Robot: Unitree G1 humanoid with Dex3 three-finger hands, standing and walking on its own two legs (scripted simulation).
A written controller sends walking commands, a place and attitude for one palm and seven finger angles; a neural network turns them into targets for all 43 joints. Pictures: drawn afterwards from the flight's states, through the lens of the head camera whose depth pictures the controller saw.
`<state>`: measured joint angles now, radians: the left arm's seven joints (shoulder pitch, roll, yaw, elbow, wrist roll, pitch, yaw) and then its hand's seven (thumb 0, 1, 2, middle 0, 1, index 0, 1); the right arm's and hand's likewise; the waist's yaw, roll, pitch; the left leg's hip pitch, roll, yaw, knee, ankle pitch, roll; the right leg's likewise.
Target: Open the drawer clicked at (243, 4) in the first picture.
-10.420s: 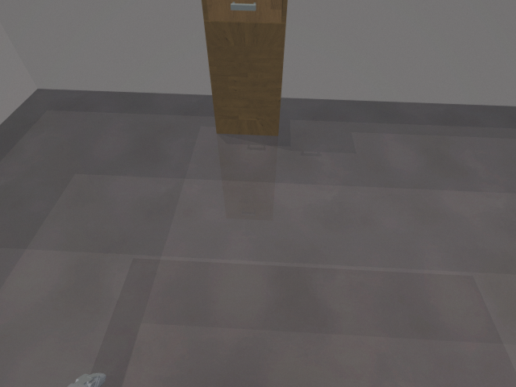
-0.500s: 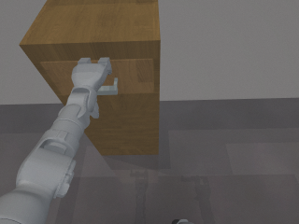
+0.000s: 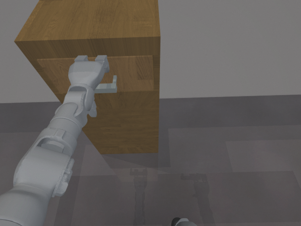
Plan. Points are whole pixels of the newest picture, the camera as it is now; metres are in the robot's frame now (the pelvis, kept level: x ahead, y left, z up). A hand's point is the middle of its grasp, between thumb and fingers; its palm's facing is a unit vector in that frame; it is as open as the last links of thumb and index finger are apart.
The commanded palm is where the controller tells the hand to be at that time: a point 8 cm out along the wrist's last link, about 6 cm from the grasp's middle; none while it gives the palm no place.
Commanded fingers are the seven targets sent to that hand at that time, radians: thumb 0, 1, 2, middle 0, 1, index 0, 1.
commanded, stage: move the hooked fingers above the handle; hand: left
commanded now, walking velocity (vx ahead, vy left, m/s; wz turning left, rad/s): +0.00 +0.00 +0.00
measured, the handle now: (99, 83) +0.55 +0.15 +0.01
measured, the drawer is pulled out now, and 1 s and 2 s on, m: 0.00 0.00 0.00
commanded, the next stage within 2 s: lower the fingers behind the handle in 0.24 s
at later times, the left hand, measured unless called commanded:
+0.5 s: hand (92, 87) +0.49 +0.15 +0.05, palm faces -0.03 +0.00 -1.00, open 13.8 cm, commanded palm +0.47 +0.15 +0.11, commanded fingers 0.00 -0.50 0.30 -0.30 -1.20 -0.30 -1.20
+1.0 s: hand (97, 94) +0.50 +0.15 +0.02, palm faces -0.07 +0.01 -1.00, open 13.8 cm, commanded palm +0.48 +0.15 +0.07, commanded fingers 0.00 -0.50 0.30 -0.30 -1.20 -0.30 -1.20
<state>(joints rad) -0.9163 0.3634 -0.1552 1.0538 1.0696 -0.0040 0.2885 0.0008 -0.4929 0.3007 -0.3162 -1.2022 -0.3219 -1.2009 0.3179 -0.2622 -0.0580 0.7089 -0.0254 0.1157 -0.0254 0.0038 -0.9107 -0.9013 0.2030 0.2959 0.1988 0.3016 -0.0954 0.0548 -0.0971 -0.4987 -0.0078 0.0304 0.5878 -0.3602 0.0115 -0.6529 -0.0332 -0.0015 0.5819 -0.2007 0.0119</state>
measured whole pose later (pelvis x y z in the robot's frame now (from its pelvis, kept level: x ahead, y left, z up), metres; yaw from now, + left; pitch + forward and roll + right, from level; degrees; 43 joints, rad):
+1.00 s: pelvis +0.00 +0.00 -0.01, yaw +0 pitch +19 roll +1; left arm -0.92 0.35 -0.12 1.13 1.09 0.02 0.34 0.00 -0.49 0.30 -0.31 -1.20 -0.32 -1.20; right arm 0.31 -0.26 -0.05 0.71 -0.04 0.11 -0.02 0.00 -0.91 -0.90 0.20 0.30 0.20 0.30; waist -0.12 0.06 -0.12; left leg -0.61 0.00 0.04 0.68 -0.40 0.01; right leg -0.76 -0.03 0.01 0.67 -0.23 0.01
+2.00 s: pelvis -0.01 +0.01 -0.03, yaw +0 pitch +22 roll +0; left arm -0.92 0.35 -0.11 1.14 1.10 0.01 0.41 0.00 -0.49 0.30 -0.30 -1.20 -0.32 -1.20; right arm 0.31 -0.26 -0.05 0.72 -0.05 0.10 0.01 0.00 -0.91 -0.90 0.20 0.30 0.20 0.30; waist -0.13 0.06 -0.15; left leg -0.77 -0.01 0.03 0.86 -0.47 0.02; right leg -0.91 -0.03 0.00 0.81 -0.28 0.02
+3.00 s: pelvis +0.00 +0.01 -0.03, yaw -1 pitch +22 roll +0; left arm -0.89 0.35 -0.12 1.09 1.09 0.02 0.40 0.00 0.71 0.80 -0.35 -1.35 -0.37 -1.34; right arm 0.32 -0.26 -0.06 0.71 -0.05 0.10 0.01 0.00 -0.91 -0.90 0.20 0.30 0.20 0.30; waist -0.12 0.07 -0.15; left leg -0.76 0.00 0.03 0.84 -0.47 0.02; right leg -0.90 -0.03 0.01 0.79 -0.28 0.02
